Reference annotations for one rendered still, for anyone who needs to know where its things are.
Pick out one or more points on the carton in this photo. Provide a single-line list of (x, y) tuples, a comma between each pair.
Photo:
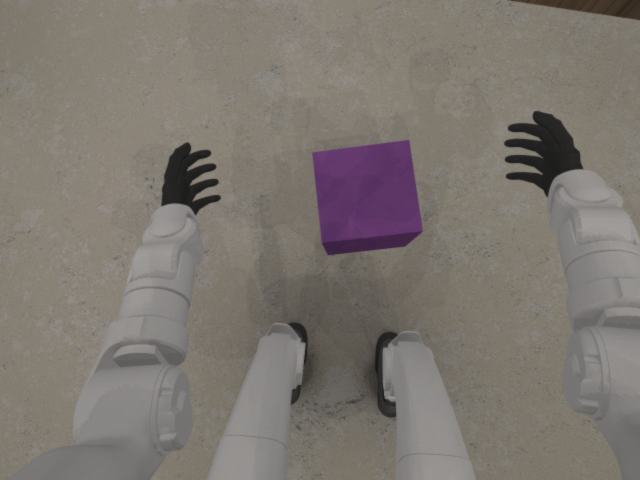
[(367, 197)]

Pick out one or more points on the right robot forearm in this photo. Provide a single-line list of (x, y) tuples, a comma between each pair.
[(600, 251)]

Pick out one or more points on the right robot hand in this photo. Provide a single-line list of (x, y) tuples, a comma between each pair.
[(556, 147)]

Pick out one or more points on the left robot hand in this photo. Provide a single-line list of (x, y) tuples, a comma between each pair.
[(177, 189)]

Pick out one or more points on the right robot upper arm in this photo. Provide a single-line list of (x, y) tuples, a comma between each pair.
[(601, 378)]

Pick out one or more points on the right robot shin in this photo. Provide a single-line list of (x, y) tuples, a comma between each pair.
[(405, 336)]

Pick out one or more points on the left robot forearm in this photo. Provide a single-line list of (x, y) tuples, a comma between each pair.
[(151, 324)]

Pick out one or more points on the left robot upper arm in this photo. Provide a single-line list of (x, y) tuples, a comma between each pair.
[(129, 419)]

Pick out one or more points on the right robot thigh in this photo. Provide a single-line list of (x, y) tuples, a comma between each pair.
[(429, 442)]

